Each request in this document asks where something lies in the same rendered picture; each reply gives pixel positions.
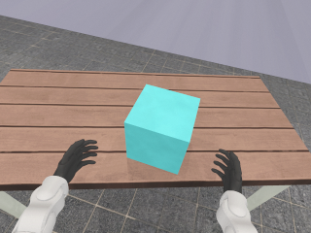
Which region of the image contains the right robot hand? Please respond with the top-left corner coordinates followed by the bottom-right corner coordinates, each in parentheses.
top-left (211, 149), bottom-right (243, 194)

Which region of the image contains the carton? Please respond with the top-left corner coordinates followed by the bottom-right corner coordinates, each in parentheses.
top-left (124, 84), bottom-right (200, 175)

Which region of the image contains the right robot forearm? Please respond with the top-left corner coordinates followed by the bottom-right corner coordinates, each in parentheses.
top-left (216, 190), bottom-right (258, 233)

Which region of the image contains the left robot forearm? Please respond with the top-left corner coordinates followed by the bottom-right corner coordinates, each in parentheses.
top-left (12, 176), bottom-right (69, 233)

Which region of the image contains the table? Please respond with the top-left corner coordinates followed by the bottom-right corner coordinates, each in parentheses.
top-left (0, 68), bottom-right (311, 218)

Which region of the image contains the left robot hand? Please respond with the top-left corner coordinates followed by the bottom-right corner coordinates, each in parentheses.
top-left (53, 139), bottom-right (98, 183)

